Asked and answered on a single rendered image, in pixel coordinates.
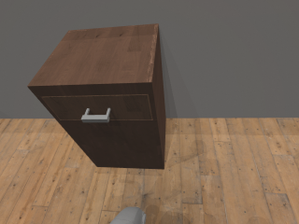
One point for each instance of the left robot thigh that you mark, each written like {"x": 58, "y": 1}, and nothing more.
{"x": 130, "y": 215}

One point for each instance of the cabinet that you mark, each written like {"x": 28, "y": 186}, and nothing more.
{"x": 118, "y": 60}

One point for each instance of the handle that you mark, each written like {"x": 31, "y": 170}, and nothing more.
{"x": 86, "y": 118}

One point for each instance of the drawer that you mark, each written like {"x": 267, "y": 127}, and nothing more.
{"x": 122, "y": 106}

